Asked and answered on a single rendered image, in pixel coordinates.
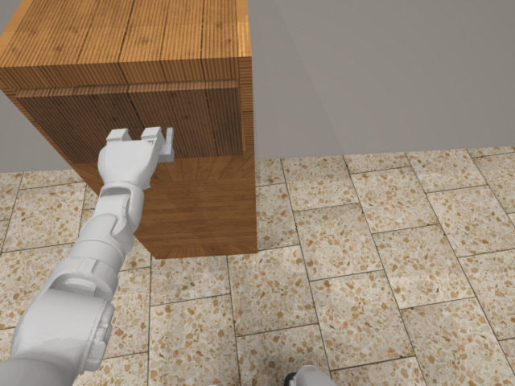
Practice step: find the drawer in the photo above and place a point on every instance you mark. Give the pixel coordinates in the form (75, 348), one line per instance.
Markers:
(205, 115)

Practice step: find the left robot upper arm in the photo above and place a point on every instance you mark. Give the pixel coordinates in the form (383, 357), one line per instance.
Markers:
(65, 335)

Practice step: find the handle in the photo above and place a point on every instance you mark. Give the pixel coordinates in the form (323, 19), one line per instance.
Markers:
(166, 152)

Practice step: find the right robot shin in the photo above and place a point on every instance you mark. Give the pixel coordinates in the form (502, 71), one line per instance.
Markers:
(306, 368)

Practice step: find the cabinet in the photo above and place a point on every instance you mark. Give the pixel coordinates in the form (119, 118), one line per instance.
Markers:
(195, 207)

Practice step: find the left robot hand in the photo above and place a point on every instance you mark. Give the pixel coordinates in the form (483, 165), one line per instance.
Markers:
(125, 160)

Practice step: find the left robot forearm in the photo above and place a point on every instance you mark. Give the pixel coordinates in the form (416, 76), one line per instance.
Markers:
(95, 259)

